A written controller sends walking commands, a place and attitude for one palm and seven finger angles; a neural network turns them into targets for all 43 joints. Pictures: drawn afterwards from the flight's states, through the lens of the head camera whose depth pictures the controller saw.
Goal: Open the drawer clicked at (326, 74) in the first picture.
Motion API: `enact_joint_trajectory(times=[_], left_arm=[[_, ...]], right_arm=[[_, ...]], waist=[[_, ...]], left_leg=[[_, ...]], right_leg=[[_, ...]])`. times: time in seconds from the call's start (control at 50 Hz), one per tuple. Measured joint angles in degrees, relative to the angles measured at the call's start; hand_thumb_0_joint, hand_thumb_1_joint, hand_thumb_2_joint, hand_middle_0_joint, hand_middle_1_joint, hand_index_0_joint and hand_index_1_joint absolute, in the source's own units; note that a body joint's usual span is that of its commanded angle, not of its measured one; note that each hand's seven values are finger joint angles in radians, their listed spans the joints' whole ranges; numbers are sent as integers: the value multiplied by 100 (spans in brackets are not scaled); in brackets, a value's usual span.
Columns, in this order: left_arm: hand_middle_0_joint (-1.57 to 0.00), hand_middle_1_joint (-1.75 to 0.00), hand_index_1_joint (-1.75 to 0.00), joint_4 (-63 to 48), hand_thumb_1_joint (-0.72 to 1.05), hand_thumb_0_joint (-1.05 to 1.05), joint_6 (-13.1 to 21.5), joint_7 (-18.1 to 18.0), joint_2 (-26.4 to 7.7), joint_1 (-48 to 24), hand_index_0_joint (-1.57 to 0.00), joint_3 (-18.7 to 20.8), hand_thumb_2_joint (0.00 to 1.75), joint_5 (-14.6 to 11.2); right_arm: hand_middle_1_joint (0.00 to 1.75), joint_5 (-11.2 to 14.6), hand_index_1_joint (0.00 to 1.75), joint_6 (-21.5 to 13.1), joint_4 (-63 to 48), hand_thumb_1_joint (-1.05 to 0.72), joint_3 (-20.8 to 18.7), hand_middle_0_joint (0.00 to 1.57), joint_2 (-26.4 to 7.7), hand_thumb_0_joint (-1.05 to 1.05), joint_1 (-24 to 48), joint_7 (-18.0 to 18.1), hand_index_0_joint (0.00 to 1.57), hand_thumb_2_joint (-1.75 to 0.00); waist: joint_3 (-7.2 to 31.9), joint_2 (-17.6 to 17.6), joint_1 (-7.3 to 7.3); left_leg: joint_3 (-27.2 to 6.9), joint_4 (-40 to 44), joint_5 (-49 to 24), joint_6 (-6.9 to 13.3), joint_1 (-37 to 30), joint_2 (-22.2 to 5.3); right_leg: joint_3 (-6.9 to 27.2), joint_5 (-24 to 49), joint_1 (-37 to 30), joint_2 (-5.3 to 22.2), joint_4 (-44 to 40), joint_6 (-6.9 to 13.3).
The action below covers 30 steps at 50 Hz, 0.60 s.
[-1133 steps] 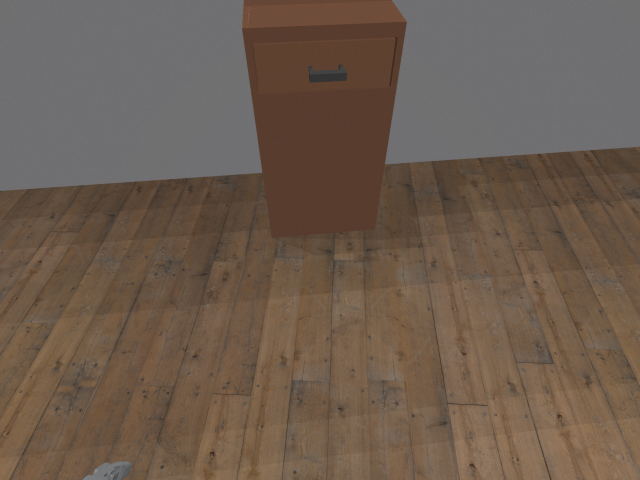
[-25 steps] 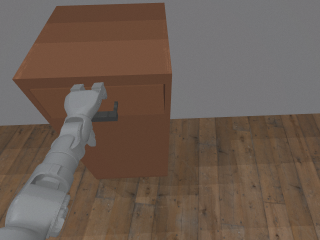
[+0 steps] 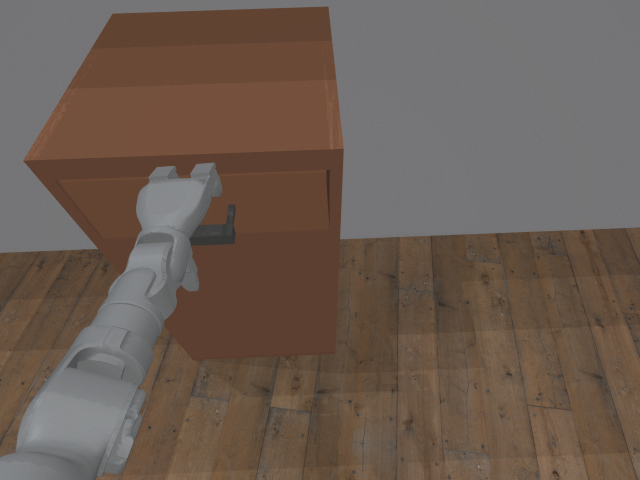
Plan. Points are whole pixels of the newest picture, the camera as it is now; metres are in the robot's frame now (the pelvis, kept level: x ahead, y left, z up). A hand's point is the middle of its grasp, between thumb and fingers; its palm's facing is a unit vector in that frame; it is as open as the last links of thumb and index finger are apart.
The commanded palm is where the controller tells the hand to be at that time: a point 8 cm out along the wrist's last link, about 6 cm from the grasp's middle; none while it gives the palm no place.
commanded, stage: re-aim the fingers above the handle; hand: left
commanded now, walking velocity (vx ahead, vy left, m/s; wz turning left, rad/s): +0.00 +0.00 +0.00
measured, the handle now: (202, 223) +0.50 +0.19 -0.02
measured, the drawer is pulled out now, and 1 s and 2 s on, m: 0.00 0.00 0.00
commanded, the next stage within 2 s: lower the fingers behind the handle in 0.88 s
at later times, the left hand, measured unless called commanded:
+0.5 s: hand (189, 231) +0.44 +0.18 +0.04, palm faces -0.01 -0.03 -1.00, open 13.8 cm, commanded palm +0.41 +0.19 +0.10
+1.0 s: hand (188, 236) +0.43 +0.18 +0.05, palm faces -0.02 -0.03 -1.00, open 13.8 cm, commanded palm +0.40 +0.19 +0.10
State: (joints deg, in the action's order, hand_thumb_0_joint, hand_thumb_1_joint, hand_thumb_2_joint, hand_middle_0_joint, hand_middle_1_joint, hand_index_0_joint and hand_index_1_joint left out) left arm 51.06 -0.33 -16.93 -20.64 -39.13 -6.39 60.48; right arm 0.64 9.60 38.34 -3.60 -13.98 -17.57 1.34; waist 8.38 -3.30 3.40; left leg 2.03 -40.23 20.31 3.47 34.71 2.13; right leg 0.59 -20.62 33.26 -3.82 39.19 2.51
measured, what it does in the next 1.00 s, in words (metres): stands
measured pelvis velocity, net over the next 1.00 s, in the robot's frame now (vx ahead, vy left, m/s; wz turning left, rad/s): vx -0.01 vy -0.01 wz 0.01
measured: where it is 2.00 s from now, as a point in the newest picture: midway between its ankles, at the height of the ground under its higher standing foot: outside the picture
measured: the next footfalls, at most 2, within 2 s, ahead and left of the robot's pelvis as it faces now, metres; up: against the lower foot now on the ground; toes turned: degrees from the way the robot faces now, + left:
none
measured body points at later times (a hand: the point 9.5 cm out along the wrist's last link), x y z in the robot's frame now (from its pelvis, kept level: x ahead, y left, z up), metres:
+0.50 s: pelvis -0.01 +0.00 +0.00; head +0.05 -0.02 +0.45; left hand +0.43 +0.18 +0.10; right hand +0.08 -0.27 -0.13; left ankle -0.02 +0.08 -0.71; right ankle -0.03 -0.10 -0.71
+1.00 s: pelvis -0.01 -0.01 +0.00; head +0.04 -0.03 +0.45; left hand +0.42 +0.18 +0.10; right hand +0.07 -0.28 -0.13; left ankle -0.02 +0.08 -0.71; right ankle -0.03 -0.10 -0.72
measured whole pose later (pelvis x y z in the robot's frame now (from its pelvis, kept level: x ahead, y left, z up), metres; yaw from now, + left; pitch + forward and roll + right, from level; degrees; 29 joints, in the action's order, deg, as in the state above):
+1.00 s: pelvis -0.01 -0.01 +0.00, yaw +1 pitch +13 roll +0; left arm 49.6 -1.0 -16.5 -20.7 -36.9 -7.4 60.0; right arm 1.3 9.4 38.9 -3.7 -14.5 -16.4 2.0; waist 7.7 -3.4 2.7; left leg 1.5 -38.1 18.9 2.5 31.8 2.0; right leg 0.1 -19.8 30.7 -4.0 38.0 3.4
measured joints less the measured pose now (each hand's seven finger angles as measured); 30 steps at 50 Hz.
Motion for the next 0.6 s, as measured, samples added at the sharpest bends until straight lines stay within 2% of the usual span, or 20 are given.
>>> enact_joint_trajectory(times=[0.16, 0.36, 0.48, 0.6], left_arm=[[-32, -120, -120, -108, -49, 0, -122, 27, -61, 224, -31, 21, 30, -31], [-32, -120, -120, -192, -49, -1, 54, 73, -26, 161, -32, -147, 30, -38], [-32, -120, -120, -18, -49, -1, -79, -41, 60, -12, -32, -175, 30, 5], [-32, -120, -120, -2, -49, 0, -151, -5, 89, 2, -32, -96, 30, -7]], right_arm=[[30, 36, 30, 54, 3, -90, 11, 21, -9, 0, 30, 10, 20, -89], [30, 38, 30, -19, 6, -90, -13, 21, -27, 0, 138, 39, 20, -89], [30, 33, 30, -27, -11, -90, 1, 20, -27, 0, 192, 9, 20, -89], [30, 22, 30, -3, -28, -90, 19, 21, 7, 0, 149, 18, 20, -89]], waist=[[-18, -5, -24], [-60, 25, -68], [-43, 7, -56], [-23, -20, -36]], left_leg=[[8, 91, -24, -11, -148, -10], [-69, 79, -59, -27, -161, 21], [-54, 37, -60, -31, -89, 24], [-10, 75, -73, -38, -106, 4]], right_leg=[[15, 24, -138, -11, -78, 12], [-66, 26, -174, 19, -64, 28], [-57, 15, -85, 23, 7, 32], [-11, 32, -74, 5, -2, 38]])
